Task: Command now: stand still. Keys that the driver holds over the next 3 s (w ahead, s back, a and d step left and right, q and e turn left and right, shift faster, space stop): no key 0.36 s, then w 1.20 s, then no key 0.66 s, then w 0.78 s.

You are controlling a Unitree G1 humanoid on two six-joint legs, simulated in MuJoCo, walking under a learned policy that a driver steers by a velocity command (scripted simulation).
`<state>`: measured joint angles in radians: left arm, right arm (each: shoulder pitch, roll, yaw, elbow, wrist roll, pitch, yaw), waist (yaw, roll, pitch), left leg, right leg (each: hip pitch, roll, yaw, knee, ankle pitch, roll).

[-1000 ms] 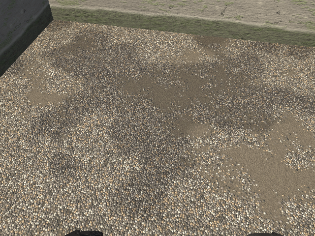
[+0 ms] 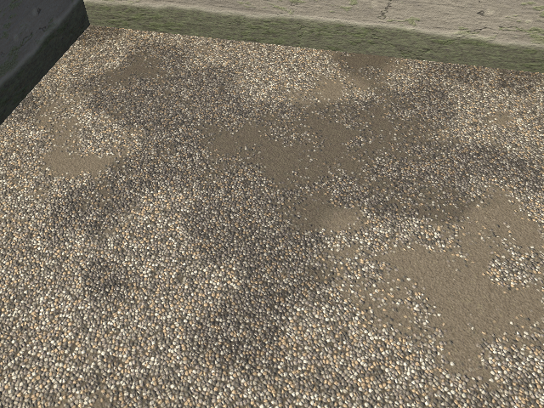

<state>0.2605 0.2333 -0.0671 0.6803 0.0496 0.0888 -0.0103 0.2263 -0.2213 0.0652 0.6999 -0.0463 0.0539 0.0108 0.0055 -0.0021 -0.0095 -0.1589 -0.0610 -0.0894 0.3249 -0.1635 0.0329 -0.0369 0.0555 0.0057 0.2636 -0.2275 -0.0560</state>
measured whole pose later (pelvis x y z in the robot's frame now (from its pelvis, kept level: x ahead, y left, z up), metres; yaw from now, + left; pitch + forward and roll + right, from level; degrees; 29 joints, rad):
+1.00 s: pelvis -0.01 +0.01 -0.02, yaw +0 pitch -2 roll +0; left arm 0.11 0.16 -0.05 0.59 0.03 0.08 0.01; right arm 0.08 -0.15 0.05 0.64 -0.02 0.07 -0.01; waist -0.01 0.00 0.02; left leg -0.27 -0.08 -0.06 0.61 -0.30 0.04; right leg -0.17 0.05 0.01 0.60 -0.39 -0.04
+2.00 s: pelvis -0.01 +0.02 +0.00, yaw -1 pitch +0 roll +0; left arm 0.16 0.16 -0.05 0.68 0.02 0.07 0.00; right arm 0.14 -0.15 0.06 0.71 -0.01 0.04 0.02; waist -0.02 0.00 -0.01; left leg -0.16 -0.08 -0.05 0.32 -0.15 0.06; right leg -0.07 0.02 0.03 0.33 -0.25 -0.02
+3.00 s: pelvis -0.01 +0.02 -0.02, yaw -1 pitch -2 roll +0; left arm 0.13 0.15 -0.05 0.60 0.03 0.07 0.01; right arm 0.09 -0.15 0.06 0.62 -0.02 0.06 -0.01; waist -0.02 0.00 0.00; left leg -0.27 -0.08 -0.04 0.63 -0.31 0.06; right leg -0.17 0.03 0.02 0.61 -0.41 -0.02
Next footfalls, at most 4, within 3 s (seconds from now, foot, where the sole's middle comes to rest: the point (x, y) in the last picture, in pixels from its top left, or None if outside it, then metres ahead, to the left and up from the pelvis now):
none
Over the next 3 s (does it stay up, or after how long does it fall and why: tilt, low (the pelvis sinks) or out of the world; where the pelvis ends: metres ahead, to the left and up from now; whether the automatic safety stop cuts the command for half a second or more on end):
stays up -0.01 0.02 -0.02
